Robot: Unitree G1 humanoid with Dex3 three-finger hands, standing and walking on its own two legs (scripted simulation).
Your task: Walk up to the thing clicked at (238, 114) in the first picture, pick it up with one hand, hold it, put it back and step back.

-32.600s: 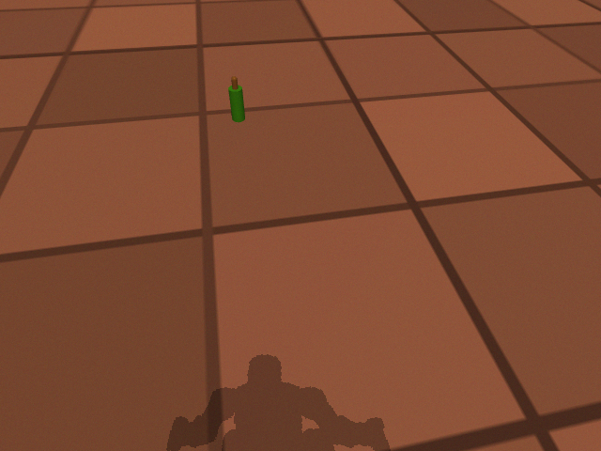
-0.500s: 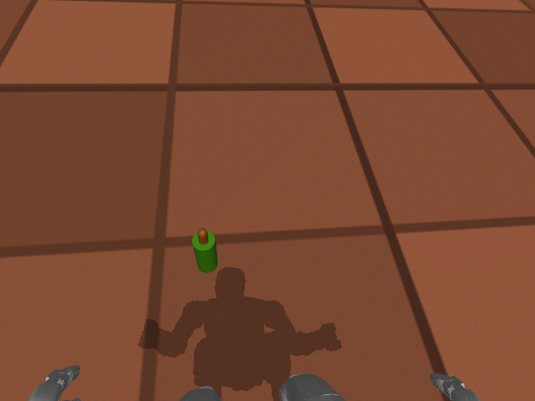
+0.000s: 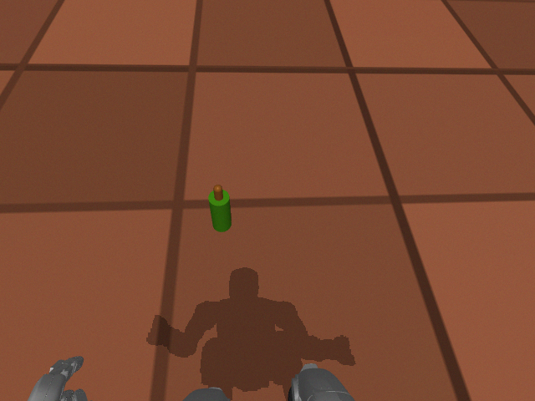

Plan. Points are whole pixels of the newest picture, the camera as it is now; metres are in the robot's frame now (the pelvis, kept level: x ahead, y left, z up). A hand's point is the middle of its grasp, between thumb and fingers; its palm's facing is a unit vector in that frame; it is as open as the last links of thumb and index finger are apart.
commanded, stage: step back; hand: left
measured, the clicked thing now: (220, 206) +0.82 +0.16 -0.62
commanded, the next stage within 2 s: stand in 1.52 s
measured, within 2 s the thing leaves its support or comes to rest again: neither
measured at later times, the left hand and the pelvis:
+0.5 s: hand out of the picture -0.11 +0.24 -0.13, palm faces -0.07 -0.90 -0.42, open 7.4 cm; pelvis -0.17 -0.03 +0.01, yaw -3 degrees
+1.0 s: hand out of the picture -0.17 +0.24 -0.13, palm faces +0.04 -0.93 -0.36, open 7.4 cm; pelvis -0.22 -0.02 +0.02, yaw +1 degrees
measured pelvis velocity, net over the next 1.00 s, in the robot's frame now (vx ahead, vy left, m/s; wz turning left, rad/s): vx -0.22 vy -0.02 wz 0.02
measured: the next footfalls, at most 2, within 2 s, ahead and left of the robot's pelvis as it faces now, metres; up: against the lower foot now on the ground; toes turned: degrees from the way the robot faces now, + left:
right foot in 0.30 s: -0.16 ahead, -0.15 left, +0.00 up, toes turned +0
left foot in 0.62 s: -0.16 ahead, +0.10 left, +0.00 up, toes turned +1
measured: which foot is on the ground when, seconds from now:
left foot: down 0.00-0.34, up 0.36-0.60, down 0.62-1.00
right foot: up 0.00-0.28, down 0.30-1.00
